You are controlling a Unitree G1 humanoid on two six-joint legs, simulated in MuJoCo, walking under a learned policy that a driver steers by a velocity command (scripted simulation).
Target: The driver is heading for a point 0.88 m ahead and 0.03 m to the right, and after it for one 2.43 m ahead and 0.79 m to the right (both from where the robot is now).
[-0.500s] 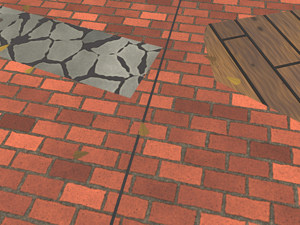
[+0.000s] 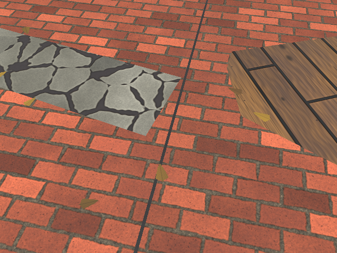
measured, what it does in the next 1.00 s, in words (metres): walks ahead: right foot, then left foot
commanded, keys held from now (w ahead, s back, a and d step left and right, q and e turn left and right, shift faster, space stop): shift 0.02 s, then w+shift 0.98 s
